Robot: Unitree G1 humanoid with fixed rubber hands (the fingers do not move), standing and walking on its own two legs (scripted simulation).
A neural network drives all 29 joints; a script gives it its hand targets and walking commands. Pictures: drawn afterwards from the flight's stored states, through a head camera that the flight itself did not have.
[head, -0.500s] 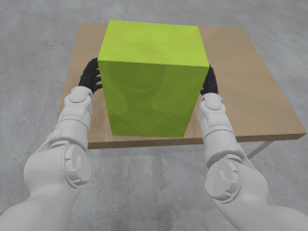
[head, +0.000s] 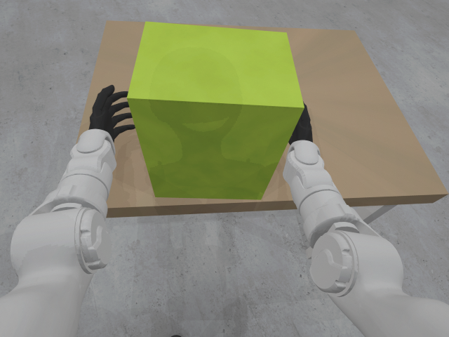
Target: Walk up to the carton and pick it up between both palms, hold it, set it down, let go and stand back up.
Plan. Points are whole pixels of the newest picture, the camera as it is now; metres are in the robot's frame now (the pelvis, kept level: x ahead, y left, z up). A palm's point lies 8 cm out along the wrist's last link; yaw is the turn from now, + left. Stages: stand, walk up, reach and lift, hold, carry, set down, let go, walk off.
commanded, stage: set down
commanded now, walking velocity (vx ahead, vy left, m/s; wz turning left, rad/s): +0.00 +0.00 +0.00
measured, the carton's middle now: (212, 125) +0.48 +0.01 +0.08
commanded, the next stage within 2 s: none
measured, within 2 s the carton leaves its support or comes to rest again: neither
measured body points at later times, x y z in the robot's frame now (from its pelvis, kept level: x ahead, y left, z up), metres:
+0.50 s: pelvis -0.02 +0.01 +0.00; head +0.11 +0.03 +0.43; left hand +0.48 +0.20 +0.05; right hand +0.41 -0.16 +0.04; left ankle +0.03 +0.12 -0.73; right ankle -0.09 -0.09 -0.73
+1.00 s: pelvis -0.06 +0.04 +0.00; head +0.05 +0.07 +0.44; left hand +0.41 +0.25 +0.05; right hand +0.35 -0.13 +0.05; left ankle +0.03 +0.13 -0.73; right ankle -0.09 -0.09 -0.73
